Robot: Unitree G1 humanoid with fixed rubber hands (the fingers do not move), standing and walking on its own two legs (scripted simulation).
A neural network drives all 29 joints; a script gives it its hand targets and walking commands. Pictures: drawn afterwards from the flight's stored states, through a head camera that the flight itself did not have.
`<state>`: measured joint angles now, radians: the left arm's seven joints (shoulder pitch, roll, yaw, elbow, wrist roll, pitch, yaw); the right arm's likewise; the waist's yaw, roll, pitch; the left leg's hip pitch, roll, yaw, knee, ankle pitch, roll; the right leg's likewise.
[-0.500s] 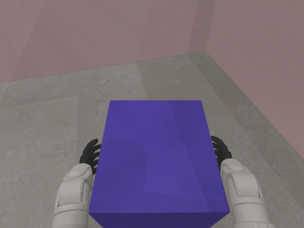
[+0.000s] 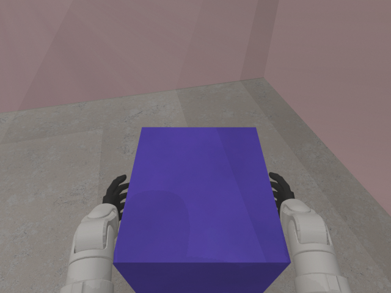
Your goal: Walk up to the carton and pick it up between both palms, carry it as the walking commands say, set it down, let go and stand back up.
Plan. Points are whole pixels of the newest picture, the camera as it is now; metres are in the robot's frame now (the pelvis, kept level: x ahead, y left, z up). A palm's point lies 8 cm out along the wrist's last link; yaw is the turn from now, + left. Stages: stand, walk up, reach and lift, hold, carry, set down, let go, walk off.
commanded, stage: reach and lift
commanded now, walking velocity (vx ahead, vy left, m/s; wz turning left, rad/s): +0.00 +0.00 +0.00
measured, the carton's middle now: (198, 212) +0.32 +0.01 -0.02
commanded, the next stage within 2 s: hold in 0.04 s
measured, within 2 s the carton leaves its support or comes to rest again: neither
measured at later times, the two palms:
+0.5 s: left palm (113, 210) +0.28 +0.19 +0.04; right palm (289, 210) +0.29 -0.17 +0.03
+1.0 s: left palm (88, 209) +0.27 +0.23 +0.06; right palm (271, 215) +0.27 -0.13 +0.05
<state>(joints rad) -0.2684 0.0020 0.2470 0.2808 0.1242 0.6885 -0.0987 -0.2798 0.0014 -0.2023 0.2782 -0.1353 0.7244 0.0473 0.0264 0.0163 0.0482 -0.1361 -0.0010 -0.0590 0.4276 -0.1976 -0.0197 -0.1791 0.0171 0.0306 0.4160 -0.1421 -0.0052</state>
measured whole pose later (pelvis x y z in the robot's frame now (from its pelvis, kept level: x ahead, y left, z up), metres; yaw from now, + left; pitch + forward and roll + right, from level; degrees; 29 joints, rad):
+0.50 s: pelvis +0.00 +0.00 +0.00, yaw +0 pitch -7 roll +0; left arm -0.26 0.00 0.25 0.28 0.14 0.70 -0.11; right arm -0.27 0.01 -0.22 0.28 -0.15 0.73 0.06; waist 0.01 0.02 0.05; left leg -0.10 0.00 -0.06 0.42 -0.20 -0.02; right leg -0.15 0.01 0.03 0.41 -0.14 0.00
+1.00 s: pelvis +0.00 +0.05 -0.03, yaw +0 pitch -1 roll +0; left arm -0.21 0.02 0.18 0.00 0.04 0.99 0.01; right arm -0.21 -0.01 -0.16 0.02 -0.02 1.03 -0.03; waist -0.01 0.01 -0.17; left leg -0.40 -0.08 0.00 0.75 -0.35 0.06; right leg -0.44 -0.04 0.08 0.74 -0.29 0.07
